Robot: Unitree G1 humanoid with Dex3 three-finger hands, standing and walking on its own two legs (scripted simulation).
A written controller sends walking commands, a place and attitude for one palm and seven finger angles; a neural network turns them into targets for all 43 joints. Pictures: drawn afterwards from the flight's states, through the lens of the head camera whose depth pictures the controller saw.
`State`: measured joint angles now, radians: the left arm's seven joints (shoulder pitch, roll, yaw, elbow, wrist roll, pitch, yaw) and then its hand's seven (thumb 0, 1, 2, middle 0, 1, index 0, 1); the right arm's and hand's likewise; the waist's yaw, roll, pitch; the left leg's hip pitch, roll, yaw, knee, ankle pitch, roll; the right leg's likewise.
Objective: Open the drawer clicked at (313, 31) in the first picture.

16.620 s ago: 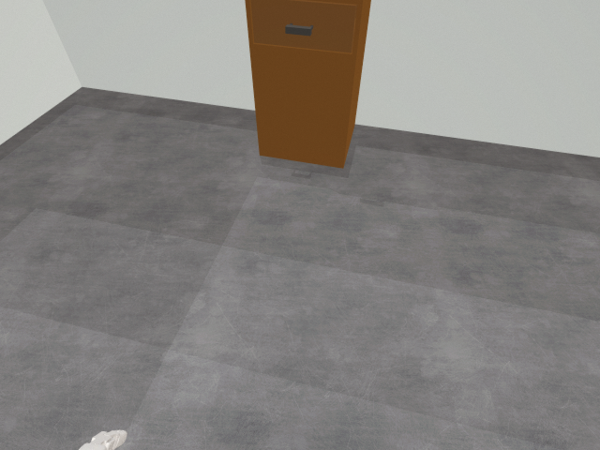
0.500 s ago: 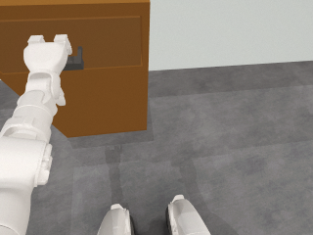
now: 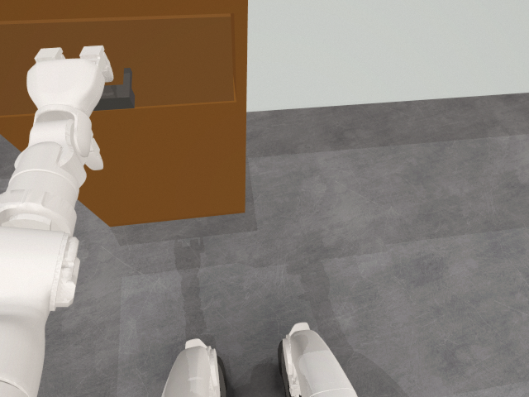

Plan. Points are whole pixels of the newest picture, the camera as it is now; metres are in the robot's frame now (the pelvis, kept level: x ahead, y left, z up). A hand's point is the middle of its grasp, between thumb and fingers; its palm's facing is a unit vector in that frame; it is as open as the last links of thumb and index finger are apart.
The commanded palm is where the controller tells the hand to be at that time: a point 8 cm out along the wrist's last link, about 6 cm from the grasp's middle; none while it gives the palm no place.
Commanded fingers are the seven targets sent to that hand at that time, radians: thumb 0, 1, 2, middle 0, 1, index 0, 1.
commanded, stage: lift the fingers back up to retry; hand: left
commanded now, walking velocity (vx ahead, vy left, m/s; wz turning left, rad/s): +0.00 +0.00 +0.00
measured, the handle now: (98, 87) +0.61 +0.20 +0.02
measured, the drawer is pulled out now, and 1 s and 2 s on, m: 0.00 0.00 0.00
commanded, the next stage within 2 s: re-aim the fingers above the handle in 0.62 s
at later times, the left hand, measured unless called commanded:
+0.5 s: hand (75, 81) +0.56 +0.20 +0.08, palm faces -0.06 -0.04 -1.00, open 13.6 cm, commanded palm +0.54 +0.20 +0.13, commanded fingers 0.00 -0.50 0.30 -0.30 -1.20 -0.30 -1.20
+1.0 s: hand (69, 84) +0.56 +0.21 +0.08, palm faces -0.04 +0.00 -1.00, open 13.8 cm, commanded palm +0.54 +0.20 +0.13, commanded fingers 0.00 -0.50 0.30 -0.30 -1.20 -0.30 -1.20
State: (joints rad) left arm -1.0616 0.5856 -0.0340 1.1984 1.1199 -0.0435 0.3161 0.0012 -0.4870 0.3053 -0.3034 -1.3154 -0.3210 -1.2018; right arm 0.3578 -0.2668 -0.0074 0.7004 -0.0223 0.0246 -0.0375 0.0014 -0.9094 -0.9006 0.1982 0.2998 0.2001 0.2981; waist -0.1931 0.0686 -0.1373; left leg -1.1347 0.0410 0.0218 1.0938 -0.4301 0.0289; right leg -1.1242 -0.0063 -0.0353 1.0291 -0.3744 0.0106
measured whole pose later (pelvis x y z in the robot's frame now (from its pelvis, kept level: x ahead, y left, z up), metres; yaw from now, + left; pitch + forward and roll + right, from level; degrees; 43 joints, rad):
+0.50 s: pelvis +0.06 +0.01 +0.05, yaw +0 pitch +22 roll -2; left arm -0.89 0.49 -0.04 1.08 1.08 -0.05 0.29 0.00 -0.49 0.31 -0.32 -1.20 -0.35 -1.21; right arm 0.40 -0.26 -0.05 0.73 -0.02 0.08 -0.02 0.00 -0.91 -0.90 0.20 0.30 0.20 0.30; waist -0.14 0.07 -0.14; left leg -0.80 0.04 0.04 0.83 -0.41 0.03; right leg -0.79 0.00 -0.02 0.75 -0.34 0.02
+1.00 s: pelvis +0.06 -0.01 +0.05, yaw +1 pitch +21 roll -1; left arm -0.87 0.48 -0.04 1.08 1.10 -0.05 0.34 0.00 -0.49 0.31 -0.32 -1.20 -0.32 -1.20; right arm 0.34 -0.26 -0.07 0.73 -0.03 0.09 -0.01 0.00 -0.91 -0.90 0.20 0.30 0.20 0.30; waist -0.11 0.06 -0.13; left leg -0.76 0.04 0.03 0.80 -0.40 0.01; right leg -0.76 0.00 -0.03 0.75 -0.36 0.00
